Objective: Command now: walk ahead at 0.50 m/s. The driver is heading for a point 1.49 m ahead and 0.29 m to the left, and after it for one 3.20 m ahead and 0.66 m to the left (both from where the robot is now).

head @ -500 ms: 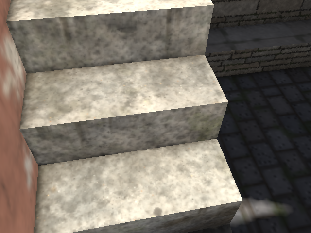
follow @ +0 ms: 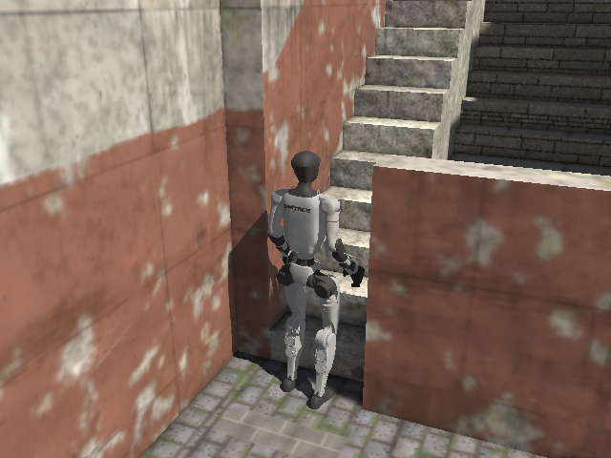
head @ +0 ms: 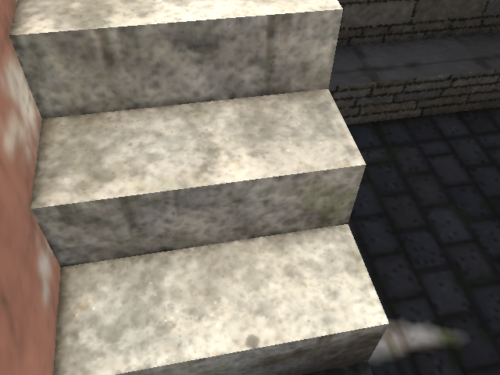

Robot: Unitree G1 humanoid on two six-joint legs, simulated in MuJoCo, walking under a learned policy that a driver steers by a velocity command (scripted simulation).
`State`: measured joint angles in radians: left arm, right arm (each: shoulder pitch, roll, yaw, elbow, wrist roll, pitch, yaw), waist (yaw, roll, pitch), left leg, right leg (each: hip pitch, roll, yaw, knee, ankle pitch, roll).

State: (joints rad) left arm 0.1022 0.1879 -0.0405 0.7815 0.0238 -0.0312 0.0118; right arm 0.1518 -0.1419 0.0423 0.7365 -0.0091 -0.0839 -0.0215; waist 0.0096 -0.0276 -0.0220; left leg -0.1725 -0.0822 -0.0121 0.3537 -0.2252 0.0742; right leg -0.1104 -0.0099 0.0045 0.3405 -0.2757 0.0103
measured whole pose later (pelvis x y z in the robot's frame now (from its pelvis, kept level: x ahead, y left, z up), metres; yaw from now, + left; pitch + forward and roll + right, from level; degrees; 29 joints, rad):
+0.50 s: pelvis -0.01 -0.01 +0.00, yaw +0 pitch +2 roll +0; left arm 0.17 0.20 -0.04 0.88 0.02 -0.01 0.01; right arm 0.20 -0.15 0.04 0.79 0.00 -0.07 -0.03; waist 0.02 -0.02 0.00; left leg -0.19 -0.07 -0.02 0.41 -0.24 0.06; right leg -0.12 0.00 0.00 0.39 -0.29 0.00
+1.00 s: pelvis -0.02 -0.01 +0.00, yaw +0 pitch +1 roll +0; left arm 0.18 0.16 -0.01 0.85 0.01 -0.02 0.04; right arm 0.31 -0.10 0.01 0.77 0.00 -0.10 -0.04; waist 0.02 -0.02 -0.02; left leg -0.16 -0.07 -0.02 0.31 -0.18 0.05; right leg -0.11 0.00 0.00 0.33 -0.25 -0.01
